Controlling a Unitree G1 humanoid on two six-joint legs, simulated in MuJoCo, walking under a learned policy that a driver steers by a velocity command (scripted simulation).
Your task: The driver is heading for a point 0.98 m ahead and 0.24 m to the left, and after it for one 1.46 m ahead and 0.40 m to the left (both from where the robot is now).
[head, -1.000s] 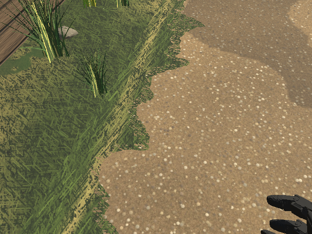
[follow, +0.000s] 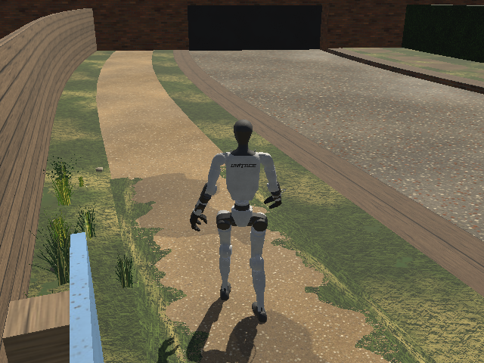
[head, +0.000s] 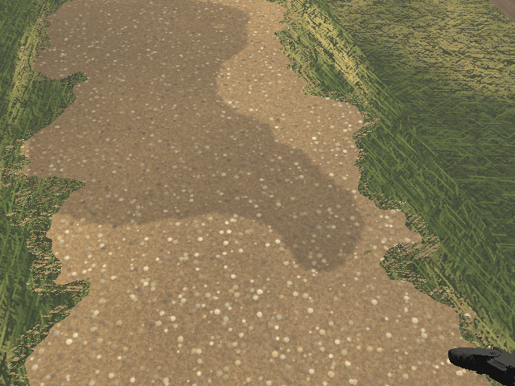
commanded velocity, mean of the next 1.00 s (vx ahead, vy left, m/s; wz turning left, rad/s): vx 0.50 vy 0.00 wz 0.24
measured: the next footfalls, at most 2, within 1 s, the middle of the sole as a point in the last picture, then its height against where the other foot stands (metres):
right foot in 0.48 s outside the picture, level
left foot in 0.98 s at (231, 326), level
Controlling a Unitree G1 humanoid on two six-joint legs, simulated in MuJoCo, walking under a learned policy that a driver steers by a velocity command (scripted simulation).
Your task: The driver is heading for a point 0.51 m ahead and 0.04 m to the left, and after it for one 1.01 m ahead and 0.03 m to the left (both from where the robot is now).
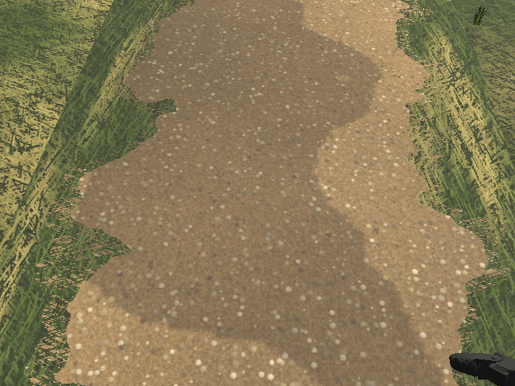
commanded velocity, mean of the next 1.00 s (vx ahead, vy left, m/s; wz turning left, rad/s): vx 0.50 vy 0.00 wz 0.29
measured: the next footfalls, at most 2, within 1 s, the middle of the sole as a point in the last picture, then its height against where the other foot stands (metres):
right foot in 0.46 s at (312, 381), level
left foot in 0.96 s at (191, 309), level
